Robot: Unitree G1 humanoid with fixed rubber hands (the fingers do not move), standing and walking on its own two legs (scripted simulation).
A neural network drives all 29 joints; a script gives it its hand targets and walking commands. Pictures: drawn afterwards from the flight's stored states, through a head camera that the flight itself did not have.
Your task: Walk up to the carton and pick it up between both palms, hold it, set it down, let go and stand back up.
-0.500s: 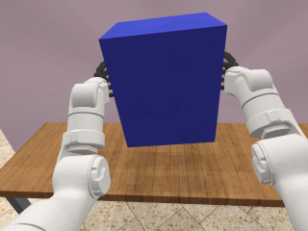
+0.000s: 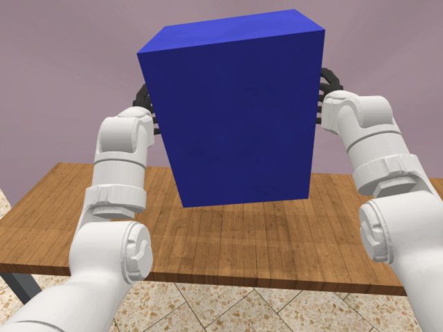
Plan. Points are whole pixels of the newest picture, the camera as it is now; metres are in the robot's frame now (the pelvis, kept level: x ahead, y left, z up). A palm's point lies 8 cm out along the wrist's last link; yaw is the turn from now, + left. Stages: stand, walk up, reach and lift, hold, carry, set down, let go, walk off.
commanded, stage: hold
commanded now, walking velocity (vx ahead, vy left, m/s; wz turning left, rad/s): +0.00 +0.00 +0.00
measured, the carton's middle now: (236, 112) +0.40 -0.01 +0.28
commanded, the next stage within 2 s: none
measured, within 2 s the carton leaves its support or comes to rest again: neither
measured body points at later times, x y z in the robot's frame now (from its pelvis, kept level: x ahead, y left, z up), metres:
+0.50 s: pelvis +0.00 -0.01 +0.00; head -0.11 -0.02 +0.44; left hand +0.38 +0.14 +0.29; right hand +0.38 -0.19 +0.29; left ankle +0.02 +0.13 -0.75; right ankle +0.02 -0.14 -0.75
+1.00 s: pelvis +0.00 +0.00 +0.00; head -0.09 +0.01 +0.44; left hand +0.39 +0.15 +0.27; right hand +0.39 -0.17 +0.30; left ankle +0.02 +0.13 -0.75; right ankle +0.02 -0.14 -0.75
